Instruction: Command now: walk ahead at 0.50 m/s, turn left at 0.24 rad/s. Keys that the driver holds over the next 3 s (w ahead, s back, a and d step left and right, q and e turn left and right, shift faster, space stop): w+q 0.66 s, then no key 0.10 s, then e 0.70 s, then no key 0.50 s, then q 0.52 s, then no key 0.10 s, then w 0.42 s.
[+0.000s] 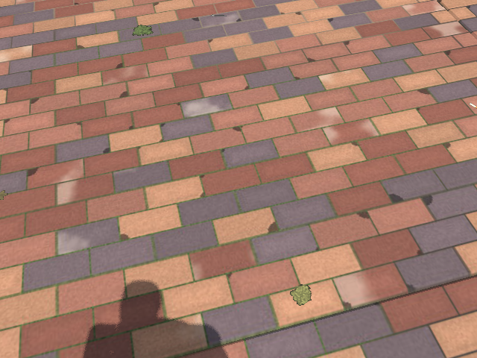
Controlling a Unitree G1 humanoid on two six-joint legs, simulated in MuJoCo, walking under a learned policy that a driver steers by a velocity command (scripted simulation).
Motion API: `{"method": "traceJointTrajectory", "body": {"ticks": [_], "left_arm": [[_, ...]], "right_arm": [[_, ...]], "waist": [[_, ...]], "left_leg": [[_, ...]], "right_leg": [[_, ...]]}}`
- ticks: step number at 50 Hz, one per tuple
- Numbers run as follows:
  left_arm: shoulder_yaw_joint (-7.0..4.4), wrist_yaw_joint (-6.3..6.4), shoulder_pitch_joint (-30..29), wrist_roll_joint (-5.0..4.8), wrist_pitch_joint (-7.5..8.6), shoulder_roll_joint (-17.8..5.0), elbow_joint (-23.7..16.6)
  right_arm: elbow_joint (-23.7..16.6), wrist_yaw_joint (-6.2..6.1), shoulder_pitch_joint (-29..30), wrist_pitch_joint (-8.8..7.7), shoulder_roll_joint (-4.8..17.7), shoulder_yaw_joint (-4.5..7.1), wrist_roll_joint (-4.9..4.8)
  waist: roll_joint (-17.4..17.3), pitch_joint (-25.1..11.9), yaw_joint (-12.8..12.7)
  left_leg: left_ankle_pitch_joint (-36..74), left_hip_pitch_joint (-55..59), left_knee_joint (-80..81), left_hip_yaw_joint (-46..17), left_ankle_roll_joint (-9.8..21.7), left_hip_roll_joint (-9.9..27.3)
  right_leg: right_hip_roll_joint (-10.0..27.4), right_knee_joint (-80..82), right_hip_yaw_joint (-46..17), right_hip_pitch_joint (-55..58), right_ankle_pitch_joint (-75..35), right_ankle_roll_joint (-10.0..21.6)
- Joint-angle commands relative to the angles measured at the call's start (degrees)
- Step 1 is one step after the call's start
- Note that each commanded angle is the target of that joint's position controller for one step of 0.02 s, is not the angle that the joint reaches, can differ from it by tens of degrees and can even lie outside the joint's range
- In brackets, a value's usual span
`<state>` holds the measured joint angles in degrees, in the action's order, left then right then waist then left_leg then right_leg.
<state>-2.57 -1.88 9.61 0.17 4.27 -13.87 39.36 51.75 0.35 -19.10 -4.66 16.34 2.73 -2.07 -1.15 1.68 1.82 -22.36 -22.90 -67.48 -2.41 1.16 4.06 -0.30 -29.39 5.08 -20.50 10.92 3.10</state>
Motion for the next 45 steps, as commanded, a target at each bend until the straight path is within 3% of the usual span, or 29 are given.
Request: {"method": "traceJointTrajectory", "body": {"ticks": [1, 4, 7, 11, 16, 19, 20, 21, 22, 23, 24, 25, 26, 27, 28, 31, 34, 37, 40, 43, 44, 45], "left_arm": [[-2.09, -0.09, 3.1, 0.29, 1.94, -4.8, -0.6], [-2.72, 0.51, 3.6, 0.80, 3.00, -5.7, 1.8], [-3.00, 1.53, 5.2, 0.98, 2.86, -6.3, 3.8], [-3.46, 2.39, 6.6, 0.49, 2.31, -8.2, 5.3], [-4.09, 2.89, 10.2, -0.64, 0.38, -9.9, 7.7], [-4.60, 3.37, 8.4, -1.14, -0.77, -12.4, 7.4], [-4.76, 3.55, 7.5, -1.31, -1.21, -13.3, 7.2], [-4.68, 3.66, 6.2, -1.72, -1.47, -13.6, 6.9], [-4.08, 3.81, 6.4, -1.15, -1.01, -12.4, 6.1], [-1.16, 2.76, 12.3, 1.06, 0.63, -2.5, 3.1], [-1.30, 1.87, 7.2, -1.20, 3.33, -6.2, 2.0], [-2.05, 1.47, 1.1, -3.25, 4.47, -8.9, 0.3], [-1.77, 1.74, 0.3, -2.59, 4.94, -8.4, 0.1], [-2.12, 2.20, 0.4, -0.97, 4.76, -8.7, 0.9], [-2.62, 2.23, 1.7, -0.23, 4.04, -9.3, 1.2], [-2.49, 2.24, 2.2, 0.64, 2.01, -7.5, 0.6], [-1.69, 2.39, -4.0, 0.85, 1.47, -5.7, -1.3], [-0.98, 1.58, -8.8, 0.74, 2.00, -4.4, -2.0], [-1.10, 0.52, -10.3, 0.44, 2.47, -5.2, -2.3], [-1.93, -0.21, -7.0, 0.79, 3.09, -7.5, -1.3], [-2.29, -0.20, -3.4, 1.02, 3.31, -8.1, -0.2], [-2.84, -0.01, 0.5, 1.48, 3.55, -10.3, 0.6]], "right_arm": [[-3.4, -0.45, -1.3, 0.78, 4.2, 1.63, 0.13], [-4.2, -0.70, 0.2, 2.16, 2.6, 1.72, 0.19], [-5.7, -0.52, 4.2, 2.10, 2.3, 1.84, 0.52], [-8.3, 0.98, 11.4, 1.74, 1.0, 1.10, 1.02], [-13.2, 2.92, 18.9, 1.64, 0.5, 0.54, 0.86], [-14.7, 3.50, 16.1, 1.97, 2.6, 1.67, 0.65], [-14.0, 3.42, 11.3, 2.15, 4.4, 2.64, 0.48], [-12.2, 2.94, 3.0, 2.20, 7.2, 4.30, 0.40], [-10.2, 1.69, -5.8, 2.71, 12.0, 6.39, 0.58], [-10.4, 1.14, -4.3, 2.32, 18.1, 7.12, 0.49], [-12.1, 1.42, -6.7, 1.45, 14.3, 5.86, 1.20], [-11.7, 1.58, -4.9, 0.79, 10.6, 4.94, 1.56], [-12.2, 1.57, -0.9, 0.47, 8.5, 4.32, 1.00], [-13.2, 1.48, 3.3, 0.48, 6.5, 3.70, 0.94], [-14.4, 1.20, 5.6, 0.45, 5.2, 3.12, 1.57], [-14.9, 0.45, 5.6, 0.17, 6.7, 3.43, 1.47], [-14.2, -0.69, 3.6, 0.46, 8.3, 3.79, 1.28], [-12.9, -1.43, 0.7, 1.48, 7.9, 3.61, 1.26], [-11.4, -1.76, -1.3, 1.90, 6.4, 2.90, 1.42], [-11.2, -1.75, 0.8, 1.86, 6.2, 2.66, 2.12], [-11.4, -1.77, 2.3, 1.79, 6.1, 2.55, 2.09], [-12.0, -1.78, 2.0, 1.55, 5.3, 2.30, 2.64]], "waist": [[6.8, -5.0, -1.1], [4.9, -1.7, -0.3], [4.5, 0.4, -1.1], [3.4, 2.8, -3.6], [3.0, 5.0, -6.0], [6.0, 0.7, -2.8], [6.9, -2.4, 0.2], [6.1, -6.8, 5.1], [1.4, -11.6, 9.0], [-14.2, -15.3, 1.0], [-8.1, -24.0, 4.8], [-4.7, -15.9, 5.7], [-0.3, -10.6, 2.9], [1.6, -7.2, 0.3], [1.0, -6.1, -1.7], [0.5, -4.4, -3.3], [-1.1, -1.9, -1.7], [-3.6, -3.2, 1.2], [-4.8, -4.3, 2.4], [-5.5, -5.4, 0.2], [-4.9, -6.7, -2.1], [-1.9, -10.4, -3.3]], "left_leg": [[8.0, -11.1, -1.4, -3.3, -0.1, 4.6], [12.8, -14.1, 1.4, -4.6, -0.9, 4.5], [20.3, -18.6, 8.9, -5.7, -1.1, 3.5], [27.4, -18.6, 21.2, -1.4, -0.2, 2.8], [21.5, -21.7, 28.5, 3.5, 2.2, 1.9], [13.2, -12.1, 29.4, 8.8, 5.2, -3.1], [10.8, -5.4, 29.5, 10.1, 6.7, -5.5], [13.6, 6.8, 33.6, 10.3, 8.7, -8.0], [15.3, 24.1, 36.4, 1.4, 11.6, -4.3], [10.8, 42.9, 40.2, -30.5, 22.2, 11.0], [4.4, 47.2, 49.6, -46.4, 25.4, 15.6], [7.8, 42.5, 50.9, -37.9, 21.7, 13.9], [12.8, 33.6, 50.5, -30.1, 19.2, 11.3], [18.7, 25.2, 50.9, -24.4, 17.5, 8.9], [23.0, 19.7, 52.2, -21.1, 17.0, 7.3], [30.2, 12.0, 54.5, -16.2, 17.0, 5.2], [34.2, 8.4, 54.0, -11.0, 14.5, 2.0], [39.0, 7.8, 50.3, -6.9, 10.5, -0.8], [36.5, 13.1, 47.4, -9.2, 9.3, 1.8], [41.0, 18.7, 40.9, -10.9, 8.0, 4.3], [45.2, 18.9, 36.3, -9.5, 6.7, 2.7], [42.0, 16.8, 28.3, -7.3, 4.4, -0.9]], "right_leg": [[14.9, 18.4, -13.6, 12.9, -10.2, 8.8], [14.8, 21.2, -7.3, 10.9, -15.3, 8.6], [14.3, 22.0, -2.6, 13.5, -16.7, 7.8], [14.6, 22.9, 2.4, 16.4, -16.3, 6.4], [17.5, 18.7, 5.5, 26.0, -22.4, 5.5], [17.3, 9.1, 7.9, 27.9, -47.3, 3.6], [16.9, 1.7, 8.4, 27.2, -54.8, 2.9], [15.0, -9.7, 9.5, 23.1, -54.7, 1.4], [12.3, -26.6, 9.4, 10.1, -38.6, -1.4], [0.2, -47.6, 4.1, -16.6, 19.9, -5.0], [-1.9, -54.2, -10.1, -23.3, 23.6, -4.1], [1.2, -52.5, -11.2, -27.9, 18.0, -2.4], [3.9, -46.8, -10.9, -26.1, 12.6, -1.6], [5.7, -42.0, -10.4, -22.2, 10.2, -2.0], [7.0, -39.2, -10.7, -18.0, 8.3, -2.4], [6.8, -32.0, -9.0, -14.6, 5.0, -4.9], [4.8, -19.1, -7.3, -14.4, -5.1, -6.7], [1.0, -6.7, -5.2, -8.3, -17.2, -6.4], [0.4, -1.6, -6.1, -7.3, -20.5, -4.6], [0.4, 1.5, -6.2, -5.5, -15.5, -1.0], [-0.5, 4.7, -5.2, -0.6, -18.4, 0.4], [2.7, 4.0, -8.3, 8.1, -34.4, 2.6]]}}
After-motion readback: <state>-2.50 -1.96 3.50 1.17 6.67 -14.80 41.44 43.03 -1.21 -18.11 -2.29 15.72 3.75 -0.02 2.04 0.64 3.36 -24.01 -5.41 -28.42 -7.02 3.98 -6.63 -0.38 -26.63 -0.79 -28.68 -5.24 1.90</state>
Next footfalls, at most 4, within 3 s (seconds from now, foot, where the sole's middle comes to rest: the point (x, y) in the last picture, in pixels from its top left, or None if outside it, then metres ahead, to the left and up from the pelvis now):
0.44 left None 0.37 0.17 -0.77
0.90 right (215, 284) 0.68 0.10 -0.77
1.32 left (149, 322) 0.58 0.29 -0.77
1.70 right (238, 316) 0.58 0.04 -0.77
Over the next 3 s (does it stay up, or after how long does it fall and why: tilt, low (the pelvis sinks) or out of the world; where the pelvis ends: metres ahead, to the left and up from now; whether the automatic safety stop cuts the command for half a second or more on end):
stays up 0.62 0.17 0.00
